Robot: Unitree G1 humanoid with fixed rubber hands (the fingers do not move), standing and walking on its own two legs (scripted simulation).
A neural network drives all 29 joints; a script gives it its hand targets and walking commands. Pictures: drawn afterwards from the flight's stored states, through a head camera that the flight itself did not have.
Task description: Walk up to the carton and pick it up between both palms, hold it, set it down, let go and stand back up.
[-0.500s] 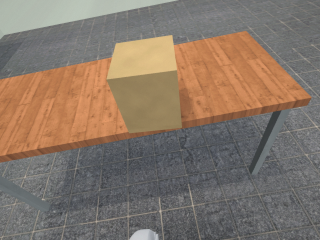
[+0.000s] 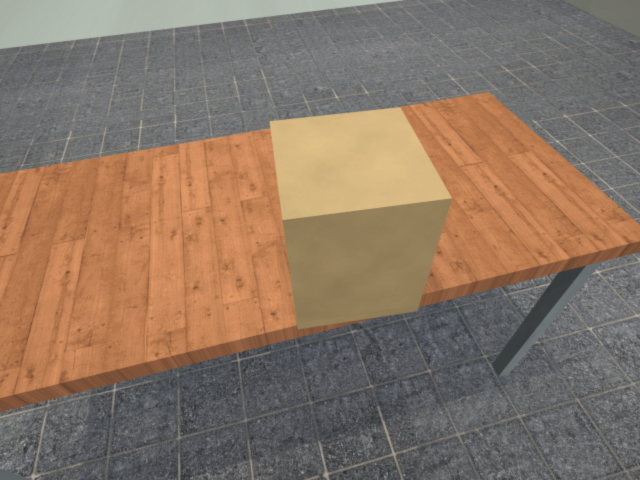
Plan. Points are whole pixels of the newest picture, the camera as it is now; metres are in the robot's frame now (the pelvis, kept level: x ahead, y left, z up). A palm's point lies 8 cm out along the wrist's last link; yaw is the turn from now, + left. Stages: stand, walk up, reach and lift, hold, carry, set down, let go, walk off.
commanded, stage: walk up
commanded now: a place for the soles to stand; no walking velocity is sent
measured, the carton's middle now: (347, 221) +0.49 -0.03 +0.04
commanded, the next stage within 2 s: none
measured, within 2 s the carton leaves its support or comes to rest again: neither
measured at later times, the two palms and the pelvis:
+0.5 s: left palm out of the picture +0.10 +0.25 -0.12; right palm out of the picture +0.07 -0.24 -0.12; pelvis +0.02 +0.01 +0.01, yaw -2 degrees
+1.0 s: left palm out of the picture +0.11 +0.21 -0.11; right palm out of the picture +0.00 -0.33 -0.12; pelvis +0.00 -0.06 +0.00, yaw -2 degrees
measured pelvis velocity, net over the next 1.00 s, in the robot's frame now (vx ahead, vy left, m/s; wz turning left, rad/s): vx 0.00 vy -0.06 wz -0.04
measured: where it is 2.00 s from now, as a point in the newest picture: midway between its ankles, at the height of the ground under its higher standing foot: outside the picture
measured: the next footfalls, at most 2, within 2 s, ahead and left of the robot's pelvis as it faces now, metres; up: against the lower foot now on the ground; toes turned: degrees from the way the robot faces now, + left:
right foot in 0.06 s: +0.09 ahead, -0.10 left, +0.00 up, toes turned -2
right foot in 1.04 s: +0.07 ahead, -0.21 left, +0.00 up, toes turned +6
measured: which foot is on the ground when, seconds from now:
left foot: down 0.00-1.00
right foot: up 0.00-0.04, down 0.06-0.78, up 0.80-1.00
